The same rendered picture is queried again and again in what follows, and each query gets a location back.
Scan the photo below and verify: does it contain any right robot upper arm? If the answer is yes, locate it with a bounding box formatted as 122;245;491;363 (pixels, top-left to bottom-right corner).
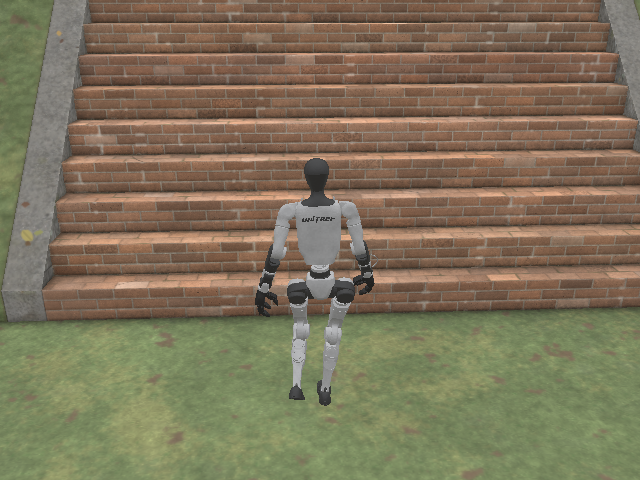
339;201;366;256

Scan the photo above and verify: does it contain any humanoid robot torso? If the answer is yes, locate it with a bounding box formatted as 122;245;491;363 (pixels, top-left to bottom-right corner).
295;196;342;300

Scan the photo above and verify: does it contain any right robot forearm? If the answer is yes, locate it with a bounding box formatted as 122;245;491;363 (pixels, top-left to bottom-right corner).
355;240;373;278

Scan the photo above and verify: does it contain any robot left shin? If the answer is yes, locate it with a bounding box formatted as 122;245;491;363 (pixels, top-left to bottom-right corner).
291;323;307;389

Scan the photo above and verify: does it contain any right robot hand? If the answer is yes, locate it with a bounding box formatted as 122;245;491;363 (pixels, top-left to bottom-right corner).
353;274;375;295

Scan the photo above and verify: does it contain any left robot hand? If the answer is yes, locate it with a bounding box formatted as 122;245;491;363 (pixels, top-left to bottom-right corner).
255;290;278;317

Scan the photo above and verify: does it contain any left robot upper arm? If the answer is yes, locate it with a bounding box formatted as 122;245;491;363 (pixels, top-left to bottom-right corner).
270;202;297;260

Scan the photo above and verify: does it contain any left robot forearm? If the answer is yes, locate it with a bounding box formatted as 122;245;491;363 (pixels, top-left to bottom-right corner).
258;244;280;293

